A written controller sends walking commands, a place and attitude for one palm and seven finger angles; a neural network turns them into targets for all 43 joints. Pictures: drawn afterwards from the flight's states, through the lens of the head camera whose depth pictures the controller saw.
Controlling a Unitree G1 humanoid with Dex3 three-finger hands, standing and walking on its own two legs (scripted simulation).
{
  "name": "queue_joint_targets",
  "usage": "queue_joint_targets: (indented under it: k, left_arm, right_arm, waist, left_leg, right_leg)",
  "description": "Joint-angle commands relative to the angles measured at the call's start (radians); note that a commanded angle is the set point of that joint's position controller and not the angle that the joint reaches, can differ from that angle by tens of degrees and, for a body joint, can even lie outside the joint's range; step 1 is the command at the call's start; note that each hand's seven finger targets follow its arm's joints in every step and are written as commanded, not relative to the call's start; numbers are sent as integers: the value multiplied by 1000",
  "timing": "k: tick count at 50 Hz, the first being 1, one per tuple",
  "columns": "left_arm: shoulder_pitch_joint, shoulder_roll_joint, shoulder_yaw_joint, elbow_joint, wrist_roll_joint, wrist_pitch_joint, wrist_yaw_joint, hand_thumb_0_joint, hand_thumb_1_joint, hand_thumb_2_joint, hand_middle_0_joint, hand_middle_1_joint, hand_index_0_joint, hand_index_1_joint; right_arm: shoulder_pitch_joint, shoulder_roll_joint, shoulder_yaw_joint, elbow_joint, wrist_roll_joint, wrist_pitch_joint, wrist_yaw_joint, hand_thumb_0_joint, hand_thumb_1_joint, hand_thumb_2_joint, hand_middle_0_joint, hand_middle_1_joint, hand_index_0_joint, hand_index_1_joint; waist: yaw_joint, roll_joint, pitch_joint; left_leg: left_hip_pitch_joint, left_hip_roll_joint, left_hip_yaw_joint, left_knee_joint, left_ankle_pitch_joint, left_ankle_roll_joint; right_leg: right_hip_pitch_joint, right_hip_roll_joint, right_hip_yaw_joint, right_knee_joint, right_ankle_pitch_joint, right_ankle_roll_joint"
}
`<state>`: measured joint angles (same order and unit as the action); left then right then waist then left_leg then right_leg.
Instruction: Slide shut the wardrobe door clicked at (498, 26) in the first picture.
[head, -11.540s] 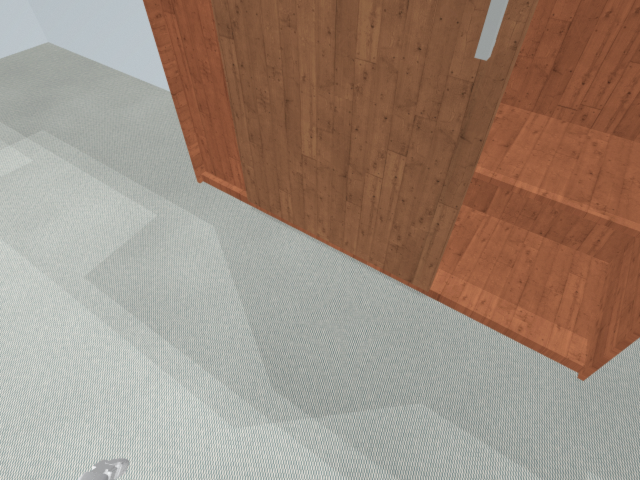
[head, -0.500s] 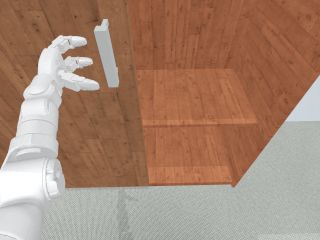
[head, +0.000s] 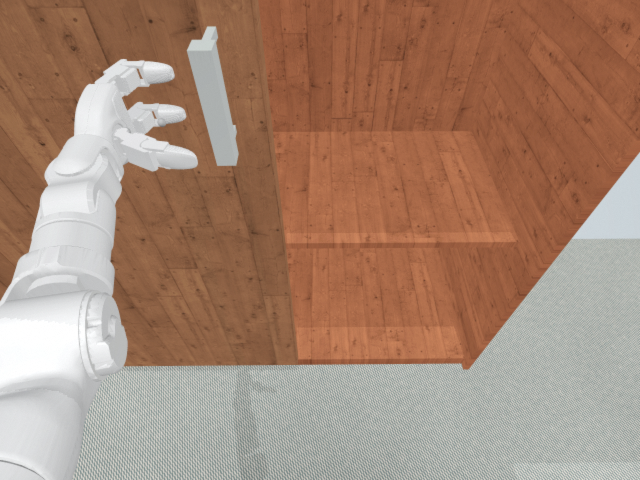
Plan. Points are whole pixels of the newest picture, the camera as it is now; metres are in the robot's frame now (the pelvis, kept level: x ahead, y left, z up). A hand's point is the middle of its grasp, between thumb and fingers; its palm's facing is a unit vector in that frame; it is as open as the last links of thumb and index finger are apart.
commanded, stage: move the hooked fingers beside the handle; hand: left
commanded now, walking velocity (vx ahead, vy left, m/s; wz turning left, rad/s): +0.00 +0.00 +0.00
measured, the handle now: (219, 99) +0.52 +0.12 +0.22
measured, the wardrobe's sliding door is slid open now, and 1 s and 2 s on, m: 0.54 0.54 0.54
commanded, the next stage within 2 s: feel for the door with the fingertips in 0.04 s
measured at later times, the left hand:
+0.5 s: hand (176, 125) +0.47 +0.17 +0.21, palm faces +0.02 -1.00 -0.02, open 13.9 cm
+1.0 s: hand (180, 124) +0.47 +0.16 +0.21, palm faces +0.05 -1.00 -0.02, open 13.9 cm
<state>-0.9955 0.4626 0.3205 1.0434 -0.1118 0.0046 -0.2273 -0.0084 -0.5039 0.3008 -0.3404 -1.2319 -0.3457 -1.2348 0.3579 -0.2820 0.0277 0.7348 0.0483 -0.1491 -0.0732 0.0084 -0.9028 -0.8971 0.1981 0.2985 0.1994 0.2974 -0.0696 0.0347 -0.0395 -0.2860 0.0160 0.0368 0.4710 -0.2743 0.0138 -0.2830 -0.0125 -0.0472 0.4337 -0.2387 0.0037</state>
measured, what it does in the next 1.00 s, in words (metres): stands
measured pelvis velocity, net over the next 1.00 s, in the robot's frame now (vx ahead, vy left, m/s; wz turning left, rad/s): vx -0.01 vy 0.00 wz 0.02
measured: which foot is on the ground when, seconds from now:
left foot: down 0.00-1.00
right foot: down 0.00-1.00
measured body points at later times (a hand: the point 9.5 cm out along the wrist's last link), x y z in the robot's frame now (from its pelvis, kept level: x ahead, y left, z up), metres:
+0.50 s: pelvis +0.00 +0.00 +0.00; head +0.03 +0.00 +0.45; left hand +0.47 +0.22 +0.21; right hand +0.06 -0.26 -0.12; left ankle -0.02 +0.11 -0.74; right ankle -0.02 -0.12 -0.74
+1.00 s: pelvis -0.01 +0.00 +0.00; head +0.03 -0.01 +0.45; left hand +0.47 +0.22 +0.21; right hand +0.06 -0.26 -0.13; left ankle -0.02 +0.11 -0.74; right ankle -0.02 -0.12 -0.74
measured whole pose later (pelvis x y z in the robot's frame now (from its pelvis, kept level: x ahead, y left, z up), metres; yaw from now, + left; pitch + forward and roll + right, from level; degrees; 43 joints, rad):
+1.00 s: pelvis -0.01 +0.00 +0.00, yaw +1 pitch +5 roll -1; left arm -1.05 0.38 0.25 1.08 -0.13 -0.04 -0.13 -0.01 -0.50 0.30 -0.31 -1.24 -0.30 -1.25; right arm 0.36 -0.27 0.03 0.79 0.04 -0.21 -0.06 0.01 -0.90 -0.90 0.20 0.30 0.20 0.30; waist -0.05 0.04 -0.03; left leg -0.31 0.01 0.01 0.50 -0.28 0.01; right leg -0.30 -0.02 -0.07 0.47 -0.25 0.00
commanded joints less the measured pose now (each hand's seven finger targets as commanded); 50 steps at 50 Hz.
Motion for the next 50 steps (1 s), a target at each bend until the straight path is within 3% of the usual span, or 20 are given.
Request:
queue_joint_targets:
  k: [1, 4, 10, 12, 13, 16, 18, 21, 25, 27, 28, 32, 34, 37, 38, 40, 42, 43, 46, 50]
  left_arm:
    - [-563, 193, -7, -230, -11, -79, 6, 0, -500, 300, -300, -1200, -300, -1200]
    - [-537, 212, 19, -222, -21, -76, 12, 0, -500, 300, -300, -1200, -300, -1200]
    - [-581, 144, -32, -227, -26, -75, 13, 0, -500, 300, -300, -1200, -300, -1200]
    - [-589, 135, -36, -228, -28, -75, 17, 0, -500, 300, -300, -1200, -300, -1200]
    - [-581, 141, -40, -207, -35, -70, 21, 0, -500, 300, -300, -1200, -300, -1200]
    - [-599, 87, -66, -235, -34, -72, 22, 0, -500, 300, -300, -1200, -300, -1200]
    - [-600, 97, -64, -243, -40, -75, 32, 0, -500, 300, -300, -1200, -300, -1200]
    - [-611, 7, -112, -282, -44, -73, 38, 0, -500, 300, -300, -1200, -300, -1200]
    - [-610, 29, -71, -292, -48, -70, 73, 0, -500, 300, -300, -1200, -300, -1200]
    - [-635, -3, -109, -295, -38, -72, 82, 0, -500, 300, -300, -1200, -300, -1200]
    - [-631, 28, -91, -259, -29, -73, 89, 0, -500, 300, -300, -1200, -300, -1200]
    - [-661, 45, -80, -288, -17, -91, 94, 0, -500, 300, -300, -1200, -300, -1200]
    - [-680, 14, -103, -292, -24, -95, 88, 0, -500, 300, -300, -1200, -300, -1200]
    - [-683, -9, -116, -276, -33, -99, 82, 0, -500, 300, -300, -1200, -300, -1200]
    - [-678, 23, -93, -261, -32, -103, 83, 0, -500, 300, -300, -1200, -300, -1200]
    - [-698, 12, -106, -273, -30, -108, 78, 0, -500, 300, -300, -1200, -300, -1200]
    - [-703, 1, -109, -259, -35, -111, 78, 0, -500, 300, -300, -1200, -300, -1200]
    - [-690, 40, -82, -235, -31, -114, 82, 0, -500, 300, -300, -1200, -300, -1200]
    - [-715, 17, -105, -238, -31, -122, 76, 0, -500, 300, -300, -1200, -300, -1200]
    - [-734, 73, -73, -209, -30, -129, 72, 0, -500, 300, -300, -1200, -300, -1200]
  right_arm:
    - [54, -144, -55, -86, 1, -40, -6, 0, -900, -900, 200, 300, 200, 300]
    - [63, -149, -58, -79, -1, -40, -4, 0, -900, -900, 200, 300, 200, 300]
    - [63, -146, -56, -69, -1, -50, -1, 0, -900, -900, 200, 300, 200, 300]
    - [68, -147, -59, -64, -2, -54, -2, 0, -900, -900, 200, 300, 200, 300]
    - [65, -154, -61, -63, 2, -57, 3, 0, -900, -900, 200, 300, 200, 300]
    - [61, -142, -56, -56, -1, -63, 1, 0, -900, -900, 200, 300, 200, 300]
    - [61, -150, -61, -55, 0, -70, 6, 0, -900, -900, 200, 300, 200, 300]
    - [51, -136, -56, -53, -2, -79, 8, 0, -900, -900, 200, 300, 200, 300]
    - [44, -135, -55, -47, -6, -85, 11, 0, -900, -900, 200, 300, 200, 300]
    - [37, -129, -52, -46, -3, -86, 13, 0, -900, -900, 200, 300, 200, 300]
    - [44, -136, -54, -37, -4, -82, 11, 0, -900, -900, 200, 300, 200, 300]
    - [44, -131, -52, -43, -7, -86, 13, 0, -900, -900, 200, 300, 200, 300]
    - [35, -126, -48, -45, -6, -88, 13, 0, -900, -900, 200, 300, 200, 300]
    - [40, -127, -49, -42, -6, -93, 13, 0, -900, -900, 200, 300, 200, 300]
    - [45, -132, -51, -38, -7, -92, 11, 0, -900, -900, 200, 300, 200, 300]
    - [42, -127, -48, -38, -6, -94, 11, 0, -900, -900, 200, 300, 200, 300]
    - [44, -127, -48, -34, -6, -99, 12, 0, -900, -900, 200, 300, 200, 300]
    - [53, -136, -49, -28, -9, -96, 10, 0, -900, -900, 200, 300, 200, 300]
    - [50, -129, -46, -29, -5, -102, 10, 0, -900, -900, 200, 300, 200, 300]
    - [65, -138, -47, -19, -7, -102, 6, 0, -900, -900, 200, 300, 200, 300]
  waist:
    - [-34, 22, -321]
    - [-32, -18, -326]
    - [-42, 27, -304]
    - [-49, -15, -313]
    - [-38, -18, -310]
    - [-52, 23, -303]
    - [-40, -6, -323]
    - [-52, 38, -322]
    - [-37, 15, -336]
    - [-51, 5, -320]
    - [-48, -27, -291]
    - [-45, 16, -345]
    - [-51, 49, -328]
    - [-59, -5, -328]
    - [-49, -14, -330]
    - [-54, 21, -343]
    - [-60, 0, -331]
    - [-52, -9, -330]
    - [-64, 8, -327]
    - [-70, -7, -320]
  left_leg:
    - [176, -3, -41, -26, 298, 23]
    - [174, 1, -43, -20, 315, 25]
    - [179, -1, -45, -23, 284, 22]
    - [177, 0, -48, -23, 277, 23]
    - [170, -2, -51, -21, 289, 23]
    - [193, 1, -50, -19, 273, 19]
    - [193, 2, -59, -20, 287, 18]
    - [231, 4, -64, -14, 296, 12]
    - [229, 5, -69, -13, 310, 8]
    - [224, 5, -63, -11, 305, 11]
    - [200, 8, -66, -12, 291, 13]
    - [230, 2, -66, -6, 327, 9]
    - [238, 3, -65, -1, 323, 8]
    - [236, 4, -68, -4, 328, 9]
    - [224, 4, -67, -3, 323, 11]
    - [237, 0, -67, -1, 330, 8]
    - [233, 0, -67, 0, 316, 10]
    - [218, 0, -68, -3, 306, 10]
    - [214, -4, -63, -5, 287, 12]
    - [183, -6, -58, -8, 251, 16]
  right_leg:
    - [66, 21, 17, -21, 315, -28]
    - [73, 24, 15, -20, 329, -26]
    - [36, 25, 15, -26, 289, -28]
    - [36, 27, 11, -24, 282, -25]
    - [38, 24, 10, -27, 284, -28]
    - [10, 27, 12, -25, 264, -27]
    - [22, 26, 7, -23, 263, -30]
    - [-13, 29, 7, -17, 258, -29]
    - [0, 29, 2, -6, 264, -30]
    - [-9, 28, 5, -7, 267, -27]
    - [-12, 26, 1, -9, 252, -28]
    - [6, 26, 7, 5, 289, -30]
    - [-12, 25, 9, 0, 279, -29]
    - [-8, 29, 5, 2, 291, -27]
    - [3, 27, 6, 0, 289, -29]
    - [4, 28, 8, 5, 298, -29]
    - [-7, 29, 7, 0, 290, -27]
    - [3, 27, 6, -1, 279, -29]
    - [-1, 28, 11, -3, 279, -27]
    - [10, 27, 16, -10, 268, -24]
